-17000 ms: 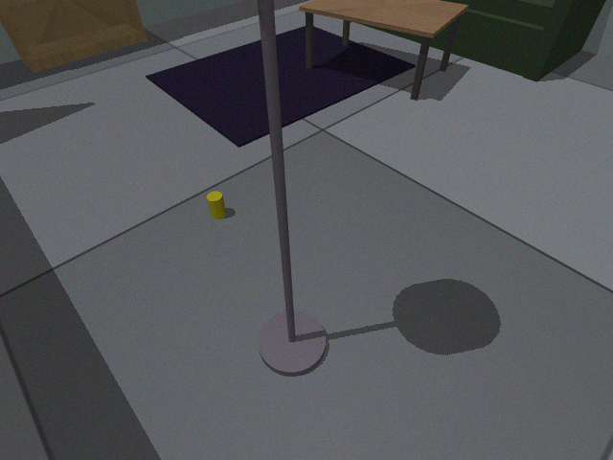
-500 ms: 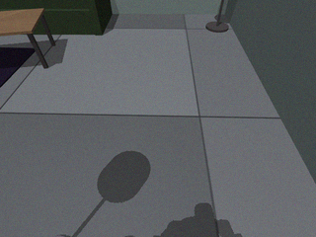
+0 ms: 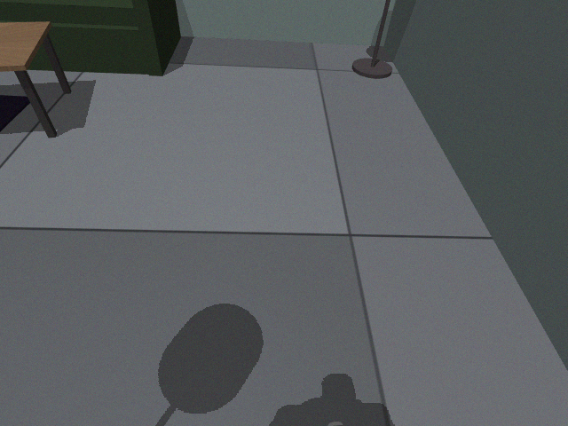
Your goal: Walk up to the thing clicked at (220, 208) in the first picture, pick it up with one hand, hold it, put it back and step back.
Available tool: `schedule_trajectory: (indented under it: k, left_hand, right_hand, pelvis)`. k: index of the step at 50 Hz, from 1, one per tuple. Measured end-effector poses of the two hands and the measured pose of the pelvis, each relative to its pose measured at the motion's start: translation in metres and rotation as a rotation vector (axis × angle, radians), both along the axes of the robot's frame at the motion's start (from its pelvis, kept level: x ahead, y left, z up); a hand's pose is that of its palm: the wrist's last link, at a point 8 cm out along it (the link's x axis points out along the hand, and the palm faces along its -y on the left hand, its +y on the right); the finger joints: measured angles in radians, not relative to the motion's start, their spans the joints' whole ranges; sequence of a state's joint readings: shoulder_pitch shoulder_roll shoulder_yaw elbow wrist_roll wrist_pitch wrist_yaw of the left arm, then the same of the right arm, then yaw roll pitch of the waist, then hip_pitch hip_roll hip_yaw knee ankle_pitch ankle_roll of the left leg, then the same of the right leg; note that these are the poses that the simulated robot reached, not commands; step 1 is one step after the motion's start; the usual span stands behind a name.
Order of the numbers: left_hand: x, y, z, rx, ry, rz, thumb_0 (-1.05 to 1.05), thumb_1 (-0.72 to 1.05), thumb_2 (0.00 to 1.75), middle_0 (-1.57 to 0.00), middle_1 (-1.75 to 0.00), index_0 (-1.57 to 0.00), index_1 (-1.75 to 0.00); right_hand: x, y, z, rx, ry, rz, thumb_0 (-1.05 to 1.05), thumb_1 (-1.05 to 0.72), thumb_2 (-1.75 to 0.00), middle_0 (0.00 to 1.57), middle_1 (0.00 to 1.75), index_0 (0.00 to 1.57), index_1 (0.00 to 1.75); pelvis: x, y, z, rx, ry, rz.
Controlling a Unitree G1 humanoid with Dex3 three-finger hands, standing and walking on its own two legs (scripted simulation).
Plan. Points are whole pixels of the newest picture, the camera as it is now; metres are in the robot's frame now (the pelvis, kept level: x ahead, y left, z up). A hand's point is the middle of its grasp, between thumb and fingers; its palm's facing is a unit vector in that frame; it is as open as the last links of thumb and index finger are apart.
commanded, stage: walk up
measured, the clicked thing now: out of the picture +0.26 +1.28 -0.72
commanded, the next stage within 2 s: none
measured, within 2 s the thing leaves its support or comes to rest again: neither
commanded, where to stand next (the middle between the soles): +0.87 -0.05 m, yaw +0 degrees
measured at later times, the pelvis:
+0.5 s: pelvis +0.24 -0.03 -0.01, yaw +0 degrees
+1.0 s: pelvis +0.47 -0.04 -0.02, yaw -1 degrees
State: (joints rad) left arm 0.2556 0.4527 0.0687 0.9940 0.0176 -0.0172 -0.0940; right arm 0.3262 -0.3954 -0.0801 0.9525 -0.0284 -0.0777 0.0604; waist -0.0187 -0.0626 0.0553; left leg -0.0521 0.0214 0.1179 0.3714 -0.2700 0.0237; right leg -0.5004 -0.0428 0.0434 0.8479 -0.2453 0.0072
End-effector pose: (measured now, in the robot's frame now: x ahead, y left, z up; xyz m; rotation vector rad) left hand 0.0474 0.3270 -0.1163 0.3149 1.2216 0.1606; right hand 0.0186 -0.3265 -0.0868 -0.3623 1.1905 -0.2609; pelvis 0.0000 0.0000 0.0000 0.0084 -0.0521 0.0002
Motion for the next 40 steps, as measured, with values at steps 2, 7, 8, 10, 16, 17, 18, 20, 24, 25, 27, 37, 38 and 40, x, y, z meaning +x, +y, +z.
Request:
schedule_trajectory:
  k: [2, 7, 8, 10, 16, 17, 18, 20, 24, 25, 27, 37, 38, 40]
  left_hand:
    - [0.029, -0.004, 0.003, 0.0, -0.011, -0.025, 0.01, 0.91, 0.9, -0.2, -0.3, -0.2, -0.3]
    - [0.115, -0.022, 0.007, 0.014, -0.057, -0.077, 0.01, 0.91, 0.9, -0.2, -0.3, -0.2, -0.3]
    - [0.135, -0.027, 0.007, 0.019, -0.074, -0.085, 0.01, 0.91, 0.9, -0.2, -0.3, -0.2, -0.3]
    - [0.173, -0.037, 0.006, 0.034, -0.121, -0.096, 0.01, 0.91, 0.9, -0.2, -0.3, -0.2, -0.3]
    - [0.239, -0.062, 0.02, 0.031, -0.243, -0.071, 0.01, 0.91, 0.9, -0.2, -0.3, -0.2, -0.3]
    - [0.243, -0.064, 0.023, 0.031, -0.243, -0.066, 0.01, 0.91, 0.9, -0.2, -0.3, -0.2, -0.3]
    - [0.247, -0.064, 0.024, 0.03, -0.238, -0.061, 0.0, 0.91, 0.9, -0.21, -0.3, -0.2, -0.3]
    - [0.253, -0.063, 0.025, 0.031, -0.215, -0.056, 0.0, 0.91, 0.9, -0.21, -0.3, -0.2, -0.3]
    - [0.263, -0.05, 0.017, 0.031, -0.158, -0.04, 0.0, 0.91, 0.9, -0.21, -0.3, -0.21, -0.3]
    - [0.267, -0.045, 0.014, 0.029, -0.146, -0.032, 0.01, 0.91, 0.9, -0.21, -0.3, -0.21, -0.3]
    - [0.275, -0.035, 0.006, 0.025, -0.123, -0.015, 0.01, 0.9, 0.9, -0.21, -0.3, -0.21, -0.3]
    - [0.362, -0.008, -0.016, 0.021, -0.025, -0.028, 0.01, 0.91, 0.9, -0.2, -0.3, -0.2, -0.3]
    - [0.373, -0.01, -0.014, 0.017, -0.029, -0.035, 0.01, 0.91, 0.9, -0.2, -0.3, -0.2, -0.3]
    - [0.394, -0.013, -0.008, 0.012, -0.036, -0.048, 0.01, 0.91, 0.9, -0.2, -0.3, -0.2, -0.3]
  right_hand:
    - [0.007, 0.0, -0.004, 0.015, 0.018, -0.014, 0.01, -0.9, -0.9, 0.21, 0.3, 0.21, 0.3]
    - [0.037, -0.007, -0.026, 0.052, 0.065, -0.044, 0.01, -0.9, -0.9, 0.21, 0.3, 0.21, 0.3]
    - [0.046, -0.01, -0.032, 0.058, 0.074, -0.049, 0.01, -0.9, -0.9, 0.21, 0.3, 0.21, 0.3]
    - [0.066, -0.018, -0.046, 0.065, 0.09, -0.049, 0.01, -0.9, -0.9, 0.21, 0.3, 0.21, 0.3]
    - [0.154, -0.023, -0.05, 0.091, 0.059, -0.003, 0.01, -0.9, -0.9, 0.21, 0.3, 0.21, 0.3]
    - [0.172, -0.024, -0.046, 0.093, 0.037, 0.009, 0.01, -0.9, -0.9, 0.21, 0.3, 0.21, 0.3]
    - [0.19, -0.024, -0.043, 0.094, 0.014, 0.023, 0.01, -0.9, -0.9, 0.21, 0.3, 0.21, 0.3]
    - [0.223, -0.023, -0.036, 0.093, -0.028, 0.047, 0.01, -0.9, -0.9, 0.21, 0.3, 0.21, 0.3]
    - [0.281, -0.022, -0.023, 0.075, -0.063, 0.09, 0.01, -0.9, -0.9, 0.21, 0.3, 0.21, 0.3]
    - [0.294, -0.021, -0.021, 0.067, -0.065, 0.1, 0.01, -0.9, -0.9, 0.21, 0.3, 0.21, 0.3]
    - [0.321, -0.018, -0.017, 0.047, -0.068, 0.118, 0.01, -0.9, -0.9, 0.21, 0.3, 0.21, 0.3]
    - [0.404, -0.001, -0.003, -0.014, -0.123, 0.072, 0.01, -0.9, -0.9, 0.21, 0.3, 0.21, 0.3]
    - [0.407, -0.001, -0.001, -0.01, -0.113, 0.068, 0.01, -0.9, -0.9, 0.21, 0.3, 0.21, 0.3]
    - [0.413, -0.001, -0.001, -0.002, -0.09, 0.062, 0.01, -0.9, -0.9, 0.21, 0.3, 0.21, 0.3]
  pelvis:
    - [0.017, -0.001, 0.0, 0.004, 0.001, -0.008]
    - [0.07, -0.013, -0.009, 0.014, 0.01, -0.015]
    - [0.082, -0.016, -0.013, 0.015, 0.014, -0.015]
    - [0.107, -0.025, -0.022, 0.006, 0.015, -0.014]
    - [0.161, -0.037, -0.017, -0.009, -0.004, -0.006]
    - [0.17, -0.038, -0.014, -0.01, -0.003, -0.007]
    - [0.179, -0.037, -0.012, -0.013, -0.002, -0.007]
    - [0.197, -0.037, -0.009, -0.019, 0.001, -0.01]
    - [0.234, -0.032, -0.008, -0.033, 0.012, -0.003]
    - [0.244, -0.03, -0.009, -0.037, 0.013, -0.001]
    - [0.266, -0.025, -0.013, -0.042, 0.015, 0.003]
    - [0.361, -0.005, -0.017, -0.006, 0.011, -0.016]
    - [0.368, -0.006, -0.014, -0.004, 0.012, -0.019]
    - [0.384, -0.008, -0.01, -0.002, 0.014, -0.023]
